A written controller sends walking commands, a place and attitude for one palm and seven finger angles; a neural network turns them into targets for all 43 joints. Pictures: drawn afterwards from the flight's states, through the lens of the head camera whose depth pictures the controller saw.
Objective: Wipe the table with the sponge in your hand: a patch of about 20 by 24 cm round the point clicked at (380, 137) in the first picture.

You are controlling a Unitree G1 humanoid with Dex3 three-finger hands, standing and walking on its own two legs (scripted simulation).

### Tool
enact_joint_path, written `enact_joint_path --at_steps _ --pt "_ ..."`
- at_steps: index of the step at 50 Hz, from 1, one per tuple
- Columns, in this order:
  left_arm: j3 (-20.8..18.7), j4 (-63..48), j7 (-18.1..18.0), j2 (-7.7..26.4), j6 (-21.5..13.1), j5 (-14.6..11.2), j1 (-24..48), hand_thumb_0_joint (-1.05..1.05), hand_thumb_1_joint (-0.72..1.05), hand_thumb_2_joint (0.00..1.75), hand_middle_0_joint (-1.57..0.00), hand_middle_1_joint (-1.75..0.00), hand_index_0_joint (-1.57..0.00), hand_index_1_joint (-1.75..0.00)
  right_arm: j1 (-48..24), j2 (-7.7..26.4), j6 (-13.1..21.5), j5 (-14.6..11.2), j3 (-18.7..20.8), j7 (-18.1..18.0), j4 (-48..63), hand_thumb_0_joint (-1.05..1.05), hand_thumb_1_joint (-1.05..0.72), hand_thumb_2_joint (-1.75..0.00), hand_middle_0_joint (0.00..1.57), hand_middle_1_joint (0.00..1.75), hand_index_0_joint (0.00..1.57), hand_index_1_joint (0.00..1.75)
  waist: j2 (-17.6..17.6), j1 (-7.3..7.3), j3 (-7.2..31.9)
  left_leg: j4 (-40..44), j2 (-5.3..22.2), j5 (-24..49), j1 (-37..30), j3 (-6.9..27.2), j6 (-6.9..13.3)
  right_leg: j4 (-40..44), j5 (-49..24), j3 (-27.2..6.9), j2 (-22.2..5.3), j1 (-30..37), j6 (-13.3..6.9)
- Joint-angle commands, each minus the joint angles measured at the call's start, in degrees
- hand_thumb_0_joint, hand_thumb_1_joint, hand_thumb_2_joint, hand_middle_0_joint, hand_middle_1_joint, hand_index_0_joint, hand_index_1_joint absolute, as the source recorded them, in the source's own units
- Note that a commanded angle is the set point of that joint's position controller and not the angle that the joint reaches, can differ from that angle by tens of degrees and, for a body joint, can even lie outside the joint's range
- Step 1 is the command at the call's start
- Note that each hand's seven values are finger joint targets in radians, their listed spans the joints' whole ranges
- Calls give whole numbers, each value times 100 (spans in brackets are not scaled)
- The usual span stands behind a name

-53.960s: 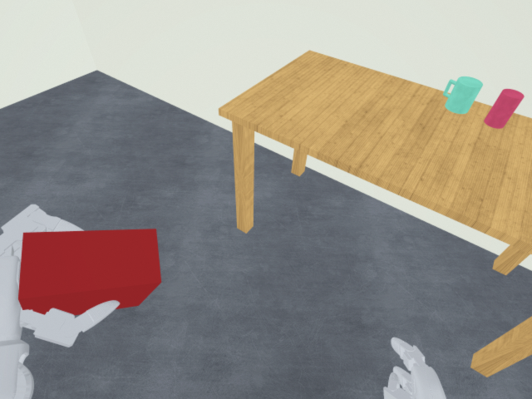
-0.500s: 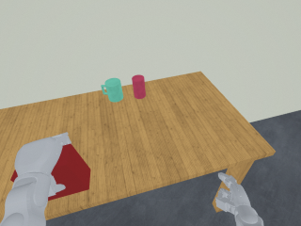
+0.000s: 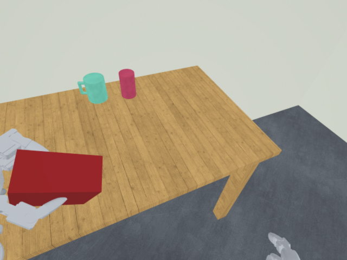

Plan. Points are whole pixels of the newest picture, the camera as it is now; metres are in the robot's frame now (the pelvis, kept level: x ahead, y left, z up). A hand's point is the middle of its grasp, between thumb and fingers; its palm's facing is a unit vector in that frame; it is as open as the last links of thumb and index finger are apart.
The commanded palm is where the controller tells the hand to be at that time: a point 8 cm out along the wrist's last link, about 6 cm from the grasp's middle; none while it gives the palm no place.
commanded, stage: step back with the hand held close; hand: left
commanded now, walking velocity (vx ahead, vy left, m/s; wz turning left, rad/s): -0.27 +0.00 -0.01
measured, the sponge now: (68, 181) +0.23 +0.20 +0.13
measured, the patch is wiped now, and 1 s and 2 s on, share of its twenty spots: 1.00 1.00 1.00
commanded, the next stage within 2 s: stop stepping back and stand still in 1.28 s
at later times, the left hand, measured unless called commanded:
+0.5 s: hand (15, 213) +0.16 +0.24 +0.16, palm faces +0.40 -0.84 -0.36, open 10.2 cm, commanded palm +0.10 +0.28 +0.19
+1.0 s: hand (18, 239) +0.13 +0.22 +0.16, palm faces +0.32 -0.88 -0.36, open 10.2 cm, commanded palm +0.06 +0.28 +0.19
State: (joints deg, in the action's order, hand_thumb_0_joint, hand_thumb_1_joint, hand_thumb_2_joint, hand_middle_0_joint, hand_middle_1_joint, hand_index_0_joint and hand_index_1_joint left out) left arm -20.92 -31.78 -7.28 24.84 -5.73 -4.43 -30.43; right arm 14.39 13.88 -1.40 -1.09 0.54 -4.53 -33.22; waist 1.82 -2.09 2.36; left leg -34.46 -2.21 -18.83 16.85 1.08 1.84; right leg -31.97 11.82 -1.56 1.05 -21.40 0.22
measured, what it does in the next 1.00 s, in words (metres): lifts its left foot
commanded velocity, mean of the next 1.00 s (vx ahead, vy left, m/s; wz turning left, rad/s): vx -0.36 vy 0.00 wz -0.03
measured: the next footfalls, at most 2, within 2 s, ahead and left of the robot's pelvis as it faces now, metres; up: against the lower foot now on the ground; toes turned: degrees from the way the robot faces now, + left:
left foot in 1.02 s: -0.05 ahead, +0.13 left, +0.00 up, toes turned +2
right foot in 1.30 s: -0.10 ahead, -0.14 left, +0.00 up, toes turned -1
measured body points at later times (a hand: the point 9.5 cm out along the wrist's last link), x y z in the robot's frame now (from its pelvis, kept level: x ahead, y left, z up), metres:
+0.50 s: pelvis -0.05 +0.00 -0.01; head -0.05 +0.02 +0.44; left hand +0.13 +0.29 +0.18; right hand +0.13 -0.24 -0.07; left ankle -0.01 +0.10 -0.73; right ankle +0.05 -0.12 -0.73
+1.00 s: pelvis -0.09 -0.01 -0.01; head -0.07 +0.04 +0.44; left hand +0.10 +0.27 +0.18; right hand +0.08 -0.25 -0.07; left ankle -0.09 +0.12 -0.72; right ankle +0.02 -0.13 -0.73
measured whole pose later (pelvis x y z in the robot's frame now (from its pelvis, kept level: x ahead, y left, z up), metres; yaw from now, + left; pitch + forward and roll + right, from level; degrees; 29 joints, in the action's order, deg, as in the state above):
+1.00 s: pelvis -0.09 -0.01 -0.01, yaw +3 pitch +3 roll +0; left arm -19.8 -36.5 -7.3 22.7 -10.0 -1.3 -28.5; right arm 10.3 10.4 1.4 0.7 0.2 -2.3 -33.4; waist 5.9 -4.0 0.9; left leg -44.0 0.4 -22.8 25.2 0.7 -0.2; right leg -34.2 7.5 -2.5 0.2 -29.9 0.8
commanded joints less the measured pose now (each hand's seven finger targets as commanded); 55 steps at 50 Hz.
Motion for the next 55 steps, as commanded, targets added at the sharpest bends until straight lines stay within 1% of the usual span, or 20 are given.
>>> enact_joint_path --at_steps 1,7,13,16,22,26,27,33,37,39,42,44,46,47,49,50,51,52,54,55 --pt "-466 -943 -119 634 -425 36 410 0 10 130 -120 -160 -120 -160 -900 723 447 26 211 -54 1134 0 -90 -90 20 30 20 30 -460 211 420 886 959 616 741 949 160 22 -658 -365 -523 629 -150" --pt "-569 -1441 -164 797 -643 265 978 0 10 130 -120 -160 -120 -160 -921 813 616 90 222 -72 1120 0 -90 -90 20 30 20 30 -826 198 232 1228 934 -1377 1930 1127 357 -267 -470 -465 -395 1212 -150" --pt "-551 -1218 -151 604 -745 323 990 0 10 130 -120 -160 -120 -160 -731 741 678 134 231 -36 1039 0 -90 -90 20 30 20 30 -626 144 191 996 841 -1788 2009 1062 342 -186 -156 -626 -444 933 -194" --pt "-522 -996 -144 551 -756 315 1001 0 10 130 -120 -160 -120 -160 -708 697 687 130 228 -16 1027 0 -90 -90 20 30 20 30 -255 129 164 697 729 -1729 1896 927 294 110 56 -804 -557 651 -238" --pt "-517 -1171 -174 686 -793 300 1051 0 10 130 -120 -160 -120 -160 -761 671 662 152 230 9 998 0 -90 -90 20 30 20 30 -150 74 240 326 630 -1330 1294 804 168 644 494 -1132 -856 -42 -393" --pt "-603 -1411 -232 686 -851 354 875 0 10 130 -120 -160 -120 -160 -780 661 685 161 262 23 1018 0 -90 -90 20 30 20 30 -273 108 519 583 731 -1265 1614 883 238 228 -92 -883 -681 517 -287" --pt "-749 -1549 -250 840 -867 374 845 0 10 130 -120 -160 -120 -160 -786 695 691 161 274 25 1044 0 -90 -90 20 30 20 30 -486 103 607 718 781 -1312 1659 938 258 71 -152 -856 -625 624 -266" --pt "-811 -1748 -246 632 -930 515 741 0 10 130 -120 -160 -120 -160 -796 728 798 223 339 35 1041 0 -90 -90 20 30 20 30 -1306 128 640 1453 1355 -1684 2901 1378 549 -1434 -655 -283 -45 1726 -21" --pt "-828 -1484 -202 623 -872 514 936 0 10 130 -120 -160 -120 -160 -723 710 830 237 361 64 937 0 -90 -90 20 30 20 30 -1005 139 365 1195 1499 -1069 2770 1321 552 -1571 -201 -367 22 1335 -36" --pt "-634 -1184 -169 443 -842 422 900 0 10 130 -120 -160 -120 -160 -699 600 832 226 327 69 860 0 -90 -90 20 30 20 30 -365 124 234 450 1240 -296 2065 1045 336 -627 -839 -649 -262 681 -180" --pt "-523 -1291 -162 608 -793 299 999 0 10 130 -120 -160 -120 -160 -582 488 706 206 380 107 755 0 -90 -90 20 30 20 30 754 15 767 -1268 319 -592 1007 226 -238 901 -1804 -2217 -1729 -96 -890" --pt "-489 -1458 -170 653 -786 269 770 0 10 130 -120 -160 -120 -160 -710 305 643 188 304 146 765 0 -90 -90 20 30 20 30 787 55 959 -2176 315 -898 635 206 -244 1295 -1803 -2198 -2104 -245 -1055" --pt "-721 -1612 -181 802 -757 273 376 0 10 130 -120 -160 -120 -160 -778 264 586 172 251 180 850 0 -90 -90 20 30 20 30 733 80 1064 -1945 406 -864 722 204 -187 1064 -2051 -1807 -2000 -29 -947" --pt "-994 -1649 -202 1016 -767 280 189 0 10 130 -120 -160 -120 -160 -846 310 548 183 242 171 872 0 -90 -90 20 30 20 30 458 103 1051 -1318 467 -641 643 202 -193 809 -2322 -1583 -1869 42 -886" --pt "-916 -1733 -197 839 -790 226 -76 0 10 130 -120 -160 -120 -160 -769 342 474 177 231 157 880 0 -90 -90 20 30 20 30 -15 32 1099 212 445 167 273 53 -165 214 -1882 -1040 -1329 16 -538" --pt "-919 -1876 -206 816 -825 196 -22 0 10 130 -120 -160 -120 -160 -811 510 507 201 290 124 921 0 -90 -90 20 30 20 30 -700 50 959 874 876 312 365 641 73 -299 -1330 -736 -817 -162 -295" --pt "-949 -1977 -245 759 -881 256 69 0 10 130 -120 -160 -120 -160 -833 618 611 226 358 91 947 0 -90 -90 20 30 20 30 -1670 62 953 1224 1626 737 637 1323 413 -1116 -589 -245 -196 -86 4" --pt "-1052 -2033 -287 882 -870 318 166 0 10 130 -120 -160 -120 -160 -826 591 753 238 391 80 943 0 -90 -90 20 30 20 30 -2224 41 1001 1628 2274 1561 614 1784 630 -2203 925 -9 185 -305 133" --pt "-893 -2148 -317 723 -880 261 368 0 10 130 -120 -160 -120 -160 -576 514 1021 339 377 115 766 0 -90 -90 20 30 20 30 -1820 59 1039 1254 2297 2801 41 1447 762 -3577 1669 -369 141 -1226 87" --pt "-880 -2051 -329 673 -818 201 383 0 10 130 -120 -160 -120 -160 -483 504 1092 310 400 120 638 0 -90 -90 20 30 20 30 -1441 101 960 949 2187 3733 -491 1121 686 -3304 1778 -360 117 -1512 80"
